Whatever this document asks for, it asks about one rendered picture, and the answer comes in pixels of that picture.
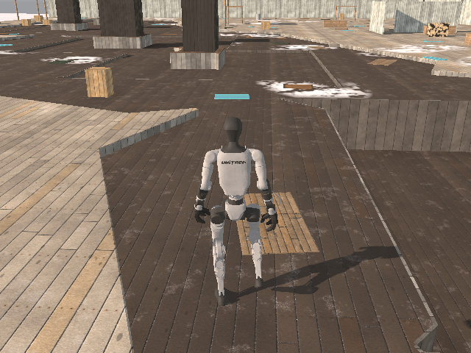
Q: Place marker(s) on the robot left upper arm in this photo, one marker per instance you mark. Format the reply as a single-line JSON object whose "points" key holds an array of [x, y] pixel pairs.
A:
{"points": [[207, 169]]}

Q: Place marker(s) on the robot right upper arm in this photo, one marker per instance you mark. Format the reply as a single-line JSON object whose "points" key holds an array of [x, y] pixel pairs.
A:
{"points": [[260, 168]]}

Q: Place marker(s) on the robot right forearm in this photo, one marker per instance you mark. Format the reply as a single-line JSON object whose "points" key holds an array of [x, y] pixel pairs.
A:
{"points": [[268, 199]]}

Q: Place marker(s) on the robot right hand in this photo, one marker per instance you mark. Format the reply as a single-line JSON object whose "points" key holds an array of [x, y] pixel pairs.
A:
{"points": [[273, 221]]}

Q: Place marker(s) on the left robot shin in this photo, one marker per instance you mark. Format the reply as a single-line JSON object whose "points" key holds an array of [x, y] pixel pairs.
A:
{"points": [[219, 269]]}

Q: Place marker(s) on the robot head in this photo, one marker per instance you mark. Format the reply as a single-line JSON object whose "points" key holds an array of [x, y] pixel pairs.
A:
{"points": [[233, 128]]}

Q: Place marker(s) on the robot left forearm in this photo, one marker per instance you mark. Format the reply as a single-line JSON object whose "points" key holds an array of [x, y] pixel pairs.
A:
{"points": [[200, 198]]}

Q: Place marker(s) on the robot left hand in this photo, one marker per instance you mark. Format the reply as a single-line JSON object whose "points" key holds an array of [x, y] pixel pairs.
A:
{"points": [[202, 212]]}

